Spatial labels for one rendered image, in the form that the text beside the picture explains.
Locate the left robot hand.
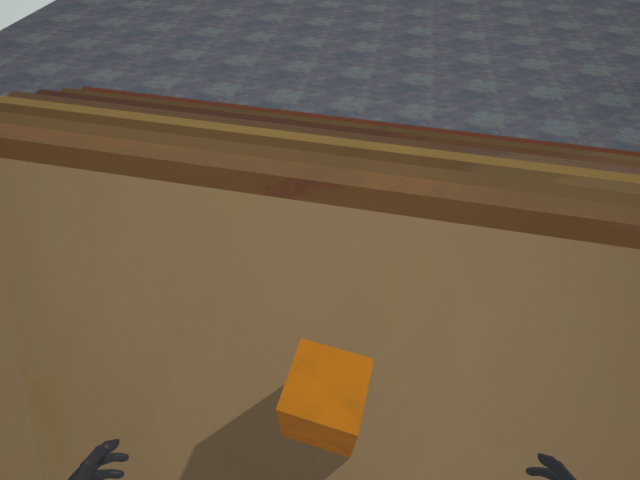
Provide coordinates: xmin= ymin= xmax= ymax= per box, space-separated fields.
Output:
xmin=68 ymin=439 xmax=129 ymax=480

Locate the right robot hand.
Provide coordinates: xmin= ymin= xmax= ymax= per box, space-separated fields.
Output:
xmin=526 ymin=453 xmax=576 ymax=480

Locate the carton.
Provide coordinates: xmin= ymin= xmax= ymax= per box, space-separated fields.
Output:
xmin=276 ymin=338 xmax=374 ymax=458

